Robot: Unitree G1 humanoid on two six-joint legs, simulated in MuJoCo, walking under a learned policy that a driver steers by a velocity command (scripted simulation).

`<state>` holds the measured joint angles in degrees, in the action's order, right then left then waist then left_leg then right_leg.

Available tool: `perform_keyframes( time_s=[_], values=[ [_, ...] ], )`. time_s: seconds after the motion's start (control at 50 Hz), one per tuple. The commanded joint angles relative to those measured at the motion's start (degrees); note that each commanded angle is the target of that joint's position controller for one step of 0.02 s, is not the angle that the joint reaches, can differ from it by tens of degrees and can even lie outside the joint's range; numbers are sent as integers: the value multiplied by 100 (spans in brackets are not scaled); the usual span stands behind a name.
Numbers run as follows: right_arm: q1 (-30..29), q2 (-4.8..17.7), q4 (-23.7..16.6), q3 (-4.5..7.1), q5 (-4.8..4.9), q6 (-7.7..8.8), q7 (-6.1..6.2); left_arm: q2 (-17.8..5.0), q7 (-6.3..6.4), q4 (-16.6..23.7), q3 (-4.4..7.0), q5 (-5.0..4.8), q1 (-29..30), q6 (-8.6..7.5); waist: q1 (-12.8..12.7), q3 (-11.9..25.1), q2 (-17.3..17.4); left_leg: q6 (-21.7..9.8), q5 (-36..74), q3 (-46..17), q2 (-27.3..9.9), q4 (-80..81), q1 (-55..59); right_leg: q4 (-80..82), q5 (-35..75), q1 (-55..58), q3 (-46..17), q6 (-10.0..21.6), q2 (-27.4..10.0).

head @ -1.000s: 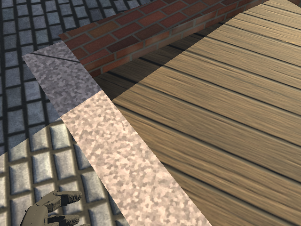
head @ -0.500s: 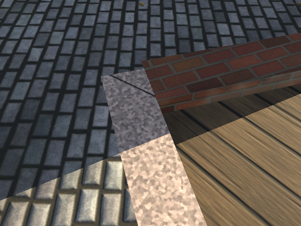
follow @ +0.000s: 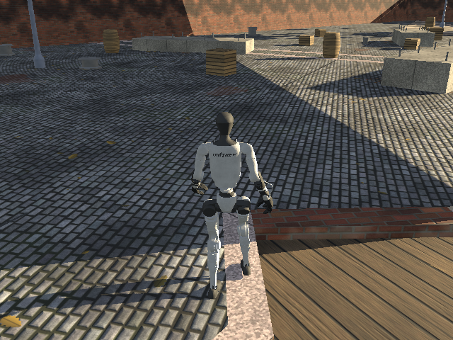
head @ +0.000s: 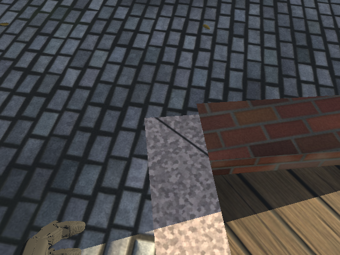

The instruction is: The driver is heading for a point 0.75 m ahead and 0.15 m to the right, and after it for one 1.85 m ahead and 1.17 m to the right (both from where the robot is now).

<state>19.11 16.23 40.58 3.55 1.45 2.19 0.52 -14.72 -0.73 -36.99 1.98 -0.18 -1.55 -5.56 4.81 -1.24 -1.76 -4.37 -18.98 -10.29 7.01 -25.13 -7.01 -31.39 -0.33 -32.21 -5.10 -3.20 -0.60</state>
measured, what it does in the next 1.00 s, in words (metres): walks ahead, turning right: right foot, then left foot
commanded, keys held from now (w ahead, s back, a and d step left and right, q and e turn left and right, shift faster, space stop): w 0.04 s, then w+e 0.96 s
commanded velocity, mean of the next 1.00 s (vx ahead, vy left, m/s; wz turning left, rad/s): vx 0.50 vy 0.00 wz -0.31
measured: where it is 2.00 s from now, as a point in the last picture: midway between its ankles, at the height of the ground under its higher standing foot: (219, 140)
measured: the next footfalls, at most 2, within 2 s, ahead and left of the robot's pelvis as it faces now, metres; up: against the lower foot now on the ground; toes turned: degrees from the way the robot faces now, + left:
right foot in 0.06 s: +0.20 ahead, -0.13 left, +0.00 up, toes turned +5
left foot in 0.50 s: +0.41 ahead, +0.10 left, +0.00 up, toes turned -10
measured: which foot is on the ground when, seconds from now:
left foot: down 0.00-0.08, up 0.10-0.48, down 0.50-0.96, up 0.98-1.00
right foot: up 0.00-0.04, down 0.06-0.50, up 0.52-0.94, down 0.96-1.00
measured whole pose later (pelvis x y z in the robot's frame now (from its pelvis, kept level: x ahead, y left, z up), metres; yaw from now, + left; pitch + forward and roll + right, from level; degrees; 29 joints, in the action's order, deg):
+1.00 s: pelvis +0.50 -0.08 -0.03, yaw -24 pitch +2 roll +1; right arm 20.3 18.5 45.3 3.6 0.0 3.9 1.1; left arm -17.0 -2.8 -32.3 3.3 -1.8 -4.3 -1.8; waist 3.4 -1.9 -1.0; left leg 0.6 -30.5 6.9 -4.0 -50.7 -7.8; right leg -39.5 -15.4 -28.3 2.0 5.9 2.8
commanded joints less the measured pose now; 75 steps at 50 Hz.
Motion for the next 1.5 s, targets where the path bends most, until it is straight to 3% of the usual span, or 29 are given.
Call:
perform_keyframes(
  time_s=[0.02,0.06,0.08,0.1,0.12,0.18,0.32,0.4,0.46,0.5,0.52,0.54,0.58,0.64,0.8,0.88,0.94,0.96,0.98,1.0,1.02,1.04,1.06,1.12,1.18,1.32,1.44,1.48,1.5],
  values=[
    [-88,784,-313,214,-27,11,58,-708,-54,366,275,-48,32,-191,-324,206,844,-745,1284,-1345,-1444,150,-266,367,-108,1037,182,232,122],
    [-152,415,-355,82,-84,39,22,-931,-17,146,408,48,-1041,-253,-855,843,683,-438,1955,-914,-1013,-1252,-456,543,-225,2591,-31,687,-268],
    [428,109,-424,-31,-74,76,13,-1391,8,56,498,180,-1814,-255,-802,1756,-429,-14,678,-318,-371,-3049,-1851,567,-655,4571,-1953,1534,-1478],
    [782,262,-345,-45,68,117,19,-1415,-77,-236,554,47,-2278,-188,-814,1919,-1713,268,-1403,71,-55,-4458,-3224,1388,-2552,5161,-4183,2261,-2170],
    [305,722,-367,49,91,146,3,-944,-83,-153,412,-84,-2023,-167,-906,1085,-937,265,-1128,-91,-393,-4959,-3861,1656,-3491,4660,-4158,2121,-2038],
    [-887,621,-664,40,-198,304,-34,-638,-62,-43,249,24,-1362,-56,-708,7,-5,234,-61,350,-963,-4338,-3688,1854,-1772,2971,-2443,1755,-1302],
    [-1466,84,-792,-192,-219,385,-97,-986,40,-224,321,-91,-1542,55,-685,192,-357,611,1041,869,-795,-1609,-2173,1893,-118,1741,-1074,1657,-617],
    [-1917,340,-887,-123,-96,429,-132,-1045,55,-352,319,-154,-1983,170,-835,211,-437,667,1596,727,-593,-665,-1623,1619,-652,1855,-1455,1530,-731],
    [-1594,545,-805,6,-91,480,-110,-980,86,-342,304,-157,-1950,270,-523,290,-469,462,1451,738,-593,-55,-706,1145,-985,1825,-1716,1254,-632],
    [-250,1009,-597,186,-196,492,-27,-499,71,-172,144,-56,-1730,241,138,1085,89,-64,1040,-259,-1770,67,1217,-854,-1490,945,-1116,832,-88],
    [264,1461,-449,310,-261,366,-21,-124,79,65,25,-139,-2259,171,-23,1716,1739,-945,85,-2375,-3015,459,2570,-2563,-3135,-671,-240,530,510],
    [322,1131,-342,270,-167,321,-65,-593,95,27,110,-246,-2281,165,6,1418,1739,-1193,-1225,-3261,-3201,781,2397,-3567,-3279,-1575,-193,424,167],
    [-152,574,-391,101,-165,323,-69,-878,91,22,220,-187,-1673,234,-34,442,880,-816,-518,-1815,-2638,944,1323,-3987,-2330,-1617,-158,367,-181],
    [-583,352,-309,34,-237,378,-73,-614,26,137,222,-145,-1455,306,-354,9,876,-613,987,-495,-2191,1321,272,-3497,-1689,-1071,-100,300,-458],
    [-416,946,74,198,-150,387,9,-284,-161,551,75,-80,-337,321,-187,-76,567,-512,2295,1208,-1978,1468,51,-1328,96,-450,401,294,-349],
    [-234,1136,116,246,-32,343,25,-506,-236,716,203,-82,-24,356,-221,-60,596,-368,3252,1591,-2088,904,229,-1269,-190,139,796,568,-47],
    [-378,1318,35,304,57,215,115,-924,-263,564,457,-126,-1137,400,-1023,476,649,-131,5536,1973,-2010,-1041,230,-538,-725,1761,1109,1060,509],
    [-166,1176,79,231,34,187,175,-1145,-218,380,595,-181,-2076,409,-1478,865,517,74,4360,1995,-1852,-2487,-653,249,-718,3213,456,1306,283],
    [456,336,-40,-20,-400,248,87,-1819,-102,302,674,-276,-2138,440,-816,1138,-1285,299,-1164,1981,-1132,-4490,-2590,-186,199,4714,-1530,1805,-1096],
    [524,487,-397,-100,-218,477,-32,-1815,-124,630,581,-173,-2248,298,-873,2445,-1471,433,-1849,640,-486,-5747,-4046,974,-1476,5805,-4746,3018,-2058],
    [-483,1068,-495,66,85,597,-60,-1339,-145,496,491,-102,-2297,217,-1259,1740,-365,359,-974,309,-784,-5754,-4603,1466,-1961,5301,-4197,2657,-1792],
    [-838,1051,-650,43,120,629,-38,-1234,-116,451,439,-84,-1923,167,-1055,972,-93,314,-360,411,-974,-5356,-4614,1546,-1695,4501,-3492,2384,-1621],
    [-785,949,-547,26,-68,587,13,-1039,-117,538,346,-90,-1501,158,-734,592,480,365,32,353,-1194,-5025,-4169,1602,-1010,3641,-2950,2191,-1404],
    [-490,966,-508,67,-197,410,13,-844,-71,546,264,-40,-1023,130,-264,303,2,557,368,381,-1402,-4263,-3327,1883,200,2416,-2067,2147,-964],
    [-854,752,-583,3,-309,325,49,-1007,42,291,292,-84,-1347,126,-358,152,71,720,1083,580,-1295,-3559,-3445,1925,1122,2134,-1441,2002,-713],
    [-2299,269,-862,-182,-174,408,-150,-971,158,-250,262,-175,-2070,258,-978,80,-362,692,2772,794,-869,-1153,-2796,1772,-159,2271,-1196,1525,-561],
    [-2164,577,-943,-72,-106,531,-253,-1091,147,-468,299,-168,-2105,363,-812,-7,-673,247,1570,832,-741,-324,-2253,1059,672,3141,-1610,1362,-983],
    [-838,924,-613,109,-179,586,-178,-914,107,-398,233,-58,-1950,353,-176,876,-477,-198,1675,842,-864,-179,-232,-482,1879,2773,-1236,1109,-478],
    [32,1239,-515,180,-244,576,-153,-659,105,-312,144,80,-2246,305,-27,1817,300,-700,2103,-281,-1795,-555,1713,-2051,347,1560,-968,886,-31]
  ],
)
Velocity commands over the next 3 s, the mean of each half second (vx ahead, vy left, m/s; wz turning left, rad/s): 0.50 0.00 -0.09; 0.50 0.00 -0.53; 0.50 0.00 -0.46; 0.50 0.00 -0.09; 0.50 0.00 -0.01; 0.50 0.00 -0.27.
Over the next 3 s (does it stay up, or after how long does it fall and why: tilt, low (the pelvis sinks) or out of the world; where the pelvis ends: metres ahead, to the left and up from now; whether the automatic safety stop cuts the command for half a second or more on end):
stays up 1.46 -0.62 0.00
